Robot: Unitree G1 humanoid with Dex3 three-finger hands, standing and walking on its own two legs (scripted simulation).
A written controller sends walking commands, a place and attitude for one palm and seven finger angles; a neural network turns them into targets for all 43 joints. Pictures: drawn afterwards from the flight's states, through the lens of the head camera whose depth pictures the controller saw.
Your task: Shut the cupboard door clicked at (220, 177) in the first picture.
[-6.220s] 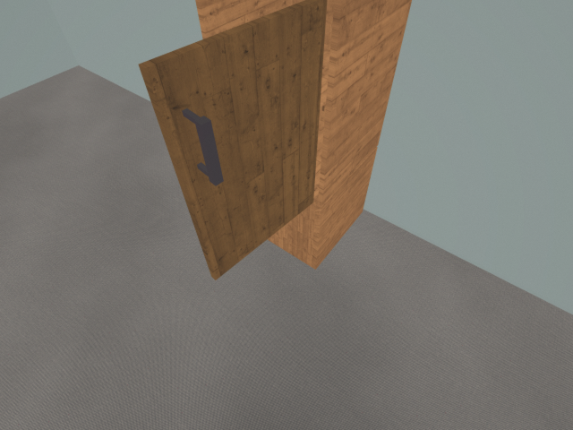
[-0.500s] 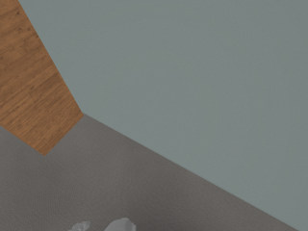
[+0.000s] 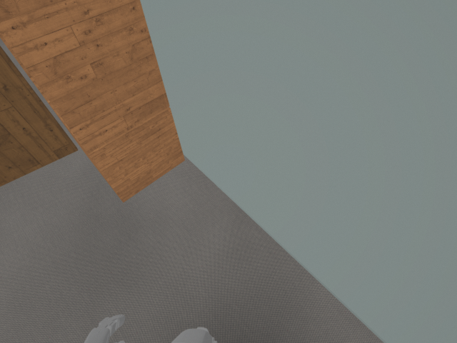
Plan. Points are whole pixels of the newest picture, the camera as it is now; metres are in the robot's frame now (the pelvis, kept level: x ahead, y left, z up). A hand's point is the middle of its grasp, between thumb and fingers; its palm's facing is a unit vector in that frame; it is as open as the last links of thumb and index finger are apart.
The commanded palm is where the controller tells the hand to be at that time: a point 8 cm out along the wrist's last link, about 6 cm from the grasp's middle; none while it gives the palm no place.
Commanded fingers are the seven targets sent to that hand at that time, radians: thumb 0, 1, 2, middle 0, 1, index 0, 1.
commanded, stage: turn to face it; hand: left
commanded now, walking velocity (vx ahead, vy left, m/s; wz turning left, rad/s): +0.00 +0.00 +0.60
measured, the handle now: out of the picture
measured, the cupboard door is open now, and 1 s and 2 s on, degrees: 83 83 83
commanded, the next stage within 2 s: take the last steps up to it in 0.84 s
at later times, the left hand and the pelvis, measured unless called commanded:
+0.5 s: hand out of the picture +0.04 +0.25 -0.16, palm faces +0.33 -0.91 -0.26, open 7.4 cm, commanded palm none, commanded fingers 0.00 0.90 0.90 -0.20 -0.30 -0.20 -0.30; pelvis +0.03 +0.01 +0.01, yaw +18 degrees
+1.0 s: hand out of the picture -0.03 +0.19 -0.18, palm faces +0.56 -0.80 -0.22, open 7.3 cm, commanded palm none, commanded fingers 0.00 0.90 0.90 -0.20 -0.30 -0.20 -0.30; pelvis +0.06 +0.01 +0.00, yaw +31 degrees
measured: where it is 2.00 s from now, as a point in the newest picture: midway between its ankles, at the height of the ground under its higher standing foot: (176, 331)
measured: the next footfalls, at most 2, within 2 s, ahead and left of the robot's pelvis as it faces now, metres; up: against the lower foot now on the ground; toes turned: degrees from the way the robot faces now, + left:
left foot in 0.28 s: +0.04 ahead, +0.13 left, +0.00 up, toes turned +17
right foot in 0.64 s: +0.13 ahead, -0.12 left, +0.00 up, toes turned +19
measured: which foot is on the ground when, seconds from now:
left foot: up 0.00-0.26, down 0.28-0.62, up 0.64-0.94, down 0.96-1.00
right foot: down 0.00-0.28, up 0.30-0.62, down 0.64-0.96, up 0.98-1.00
